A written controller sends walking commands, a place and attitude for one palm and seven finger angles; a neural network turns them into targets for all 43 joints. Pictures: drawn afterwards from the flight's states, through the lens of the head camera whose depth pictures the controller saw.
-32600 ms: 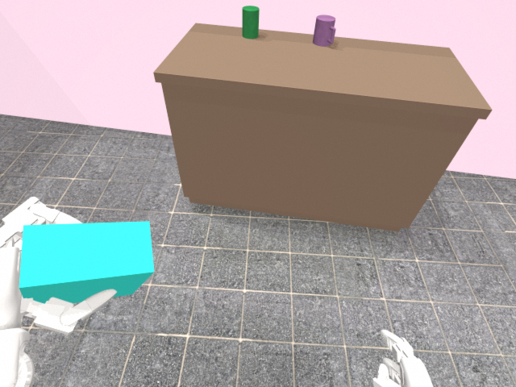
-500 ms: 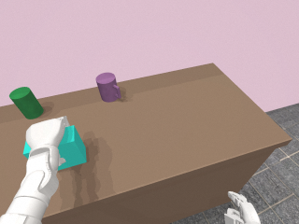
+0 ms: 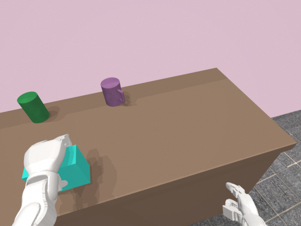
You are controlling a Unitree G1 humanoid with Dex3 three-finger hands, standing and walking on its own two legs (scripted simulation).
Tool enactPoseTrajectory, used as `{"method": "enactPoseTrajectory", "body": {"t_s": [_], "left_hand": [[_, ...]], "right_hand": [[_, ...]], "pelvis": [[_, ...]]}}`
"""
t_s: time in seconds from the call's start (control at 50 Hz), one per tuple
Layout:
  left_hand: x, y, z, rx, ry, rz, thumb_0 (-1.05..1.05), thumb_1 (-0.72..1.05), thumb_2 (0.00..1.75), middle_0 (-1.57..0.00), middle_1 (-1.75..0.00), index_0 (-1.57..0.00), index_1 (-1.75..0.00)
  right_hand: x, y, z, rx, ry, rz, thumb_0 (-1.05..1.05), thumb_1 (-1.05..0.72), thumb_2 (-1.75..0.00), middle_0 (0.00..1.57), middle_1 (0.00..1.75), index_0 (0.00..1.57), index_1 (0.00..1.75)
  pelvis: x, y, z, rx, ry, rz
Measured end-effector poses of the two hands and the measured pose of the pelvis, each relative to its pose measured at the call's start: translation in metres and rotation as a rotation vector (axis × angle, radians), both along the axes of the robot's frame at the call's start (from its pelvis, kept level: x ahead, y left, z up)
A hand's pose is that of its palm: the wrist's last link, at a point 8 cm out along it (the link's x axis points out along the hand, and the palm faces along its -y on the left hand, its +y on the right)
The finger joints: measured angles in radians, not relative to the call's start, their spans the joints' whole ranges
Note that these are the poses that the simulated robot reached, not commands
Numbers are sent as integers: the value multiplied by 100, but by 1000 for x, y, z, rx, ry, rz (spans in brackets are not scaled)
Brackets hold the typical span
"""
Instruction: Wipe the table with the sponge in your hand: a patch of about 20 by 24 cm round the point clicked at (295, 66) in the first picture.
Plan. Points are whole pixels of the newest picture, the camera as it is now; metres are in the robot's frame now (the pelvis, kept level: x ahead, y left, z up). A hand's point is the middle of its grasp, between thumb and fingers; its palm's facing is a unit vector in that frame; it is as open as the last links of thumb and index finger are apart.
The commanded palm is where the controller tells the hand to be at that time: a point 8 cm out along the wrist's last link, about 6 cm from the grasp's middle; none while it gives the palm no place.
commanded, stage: wipe back along the first lane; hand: left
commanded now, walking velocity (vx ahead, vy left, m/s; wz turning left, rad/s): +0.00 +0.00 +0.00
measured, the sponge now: (63, 174) +0.23 +0.29 +0.01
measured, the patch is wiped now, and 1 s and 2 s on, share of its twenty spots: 0.95 0.95 0.95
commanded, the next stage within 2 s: lift the sponge slowly off the table in 0.04 s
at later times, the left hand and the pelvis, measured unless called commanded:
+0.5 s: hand (54, 171) +0.21 +0.29 +0.06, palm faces +0.00 -0.10 -1.00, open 10.1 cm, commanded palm +0.19 +0.28 +0.12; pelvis -0.01 -0.01 +0.00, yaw +0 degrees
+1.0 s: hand (49, 167) +0.21 +0.29 +0.08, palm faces +0.05 -0.10 -0.99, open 10.0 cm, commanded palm +0.18 +0.28 +0.15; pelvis -0.01 -0.01 +0.01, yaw +1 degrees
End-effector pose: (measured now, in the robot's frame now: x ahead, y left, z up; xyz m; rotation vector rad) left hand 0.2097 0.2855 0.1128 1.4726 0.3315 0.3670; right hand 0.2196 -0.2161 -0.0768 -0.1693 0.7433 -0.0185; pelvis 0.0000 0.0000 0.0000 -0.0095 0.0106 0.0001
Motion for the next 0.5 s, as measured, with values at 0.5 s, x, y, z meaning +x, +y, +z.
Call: {"method": "enactPoseTrajectory", "body": {"t_s": [0.5], "left_hand": [[-16,-2,2,-34,36,6,0,-48,106,-69,-136,-72,-135]], "right_hand": [[-8,-1,5,-32,-15,15,1,-90,-89,20,30,20,30]], "pelvis": [[-12,-5,3,0,-49,6]]}}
